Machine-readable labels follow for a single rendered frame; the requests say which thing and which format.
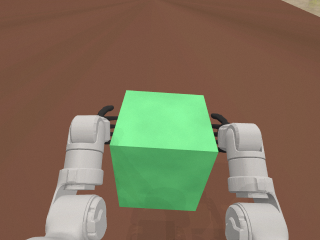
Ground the carton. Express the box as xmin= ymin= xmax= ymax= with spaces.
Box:
xmin=109 ymin=90 xmax=219 ymax=211

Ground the robot right hand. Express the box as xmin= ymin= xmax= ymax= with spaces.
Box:
xmin=211 ymin=113 xmax=230 ymax=153

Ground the right robot forearm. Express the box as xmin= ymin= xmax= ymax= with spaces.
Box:
xmin=217 ymin=123 xmax=289 ymax=240

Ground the right robot upper arm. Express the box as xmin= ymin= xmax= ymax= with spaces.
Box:
xmin=225 ymin=202 xmax=288 ymax=240

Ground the left robot upper arm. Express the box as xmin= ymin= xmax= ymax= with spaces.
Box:
xmin=26 ymin=194 xmax=107 ymax=240

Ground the robot left hand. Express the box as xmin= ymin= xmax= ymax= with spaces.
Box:
xmin=97 ymin=105 xmax=118 ymax=145

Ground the left robot forearm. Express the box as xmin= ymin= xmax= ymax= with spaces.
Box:
xmin=45 ymin=115 xmax=110 ymax=234

